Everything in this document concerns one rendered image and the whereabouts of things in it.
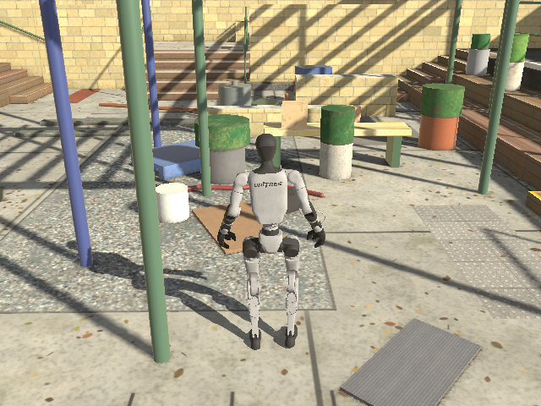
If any robot right hand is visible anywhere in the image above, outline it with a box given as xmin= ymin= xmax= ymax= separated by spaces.
xmin=307 ymin=228 xmax=325 ymax=248

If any robot right upper arm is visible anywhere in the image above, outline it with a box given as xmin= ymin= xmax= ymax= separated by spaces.
xmin=285 ymin=169 xmax=312 ymax=215

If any robot left foot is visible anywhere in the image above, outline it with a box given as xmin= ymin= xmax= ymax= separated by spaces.
xmin=249 ymin=329 xmax=261 ymax=350

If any robot left hand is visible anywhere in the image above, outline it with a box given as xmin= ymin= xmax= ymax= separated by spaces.
xmin=217 ymin=229 xmax=236 ymax=249

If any left robot forearm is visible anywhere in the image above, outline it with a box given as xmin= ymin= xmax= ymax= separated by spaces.
xmin=220 ymin=204 xmax=236 ymax=234

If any robot left upper arm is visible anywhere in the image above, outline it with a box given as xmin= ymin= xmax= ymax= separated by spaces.
xmin=227 ymin=171 xmax=250 ymax=217

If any right robot forearm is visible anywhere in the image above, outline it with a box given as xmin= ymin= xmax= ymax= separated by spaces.
xmin=304 ymin=201 xmax=323 ymax=233

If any robot right shin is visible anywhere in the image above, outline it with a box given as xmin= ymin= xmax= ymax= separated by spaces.
xmin=286 ymin=277 xmax=298 ymax=336

